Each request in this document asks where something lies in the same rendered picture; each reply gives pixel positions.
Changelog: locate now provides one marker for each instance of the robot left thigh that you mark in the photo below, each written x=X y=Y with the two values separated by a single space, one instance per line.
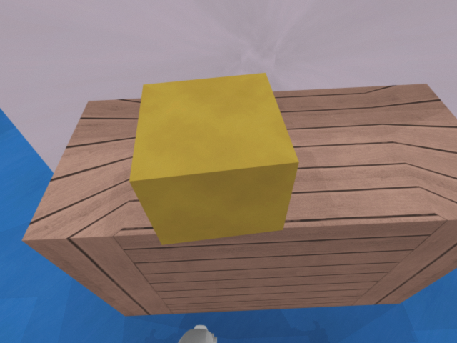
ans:
x=198 y=336

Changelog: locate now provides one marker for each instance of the carton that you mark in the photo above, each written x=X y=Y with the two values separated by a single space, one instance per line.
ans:
x=212 y=158

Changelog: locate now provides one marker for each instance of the pedestal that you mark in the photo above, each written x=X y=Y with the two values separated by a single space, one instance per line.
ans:
x=372 y=217

